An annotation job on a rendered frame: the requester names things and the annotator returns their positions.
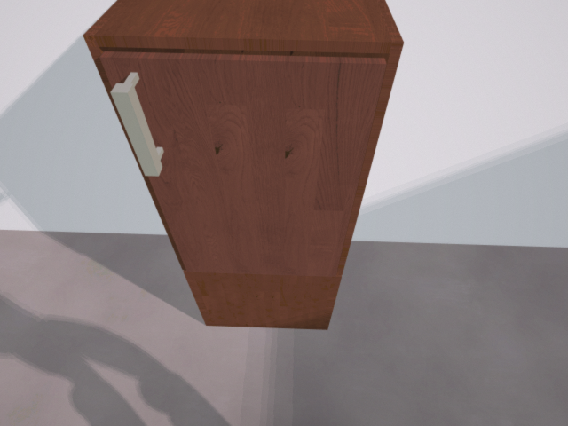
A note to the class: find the cupboard door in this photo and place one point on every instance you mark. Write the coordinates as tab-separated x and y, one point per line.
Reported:
262	153

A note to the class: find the handle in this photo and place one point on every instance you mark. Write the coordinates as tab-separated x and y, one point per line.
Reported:
134	121

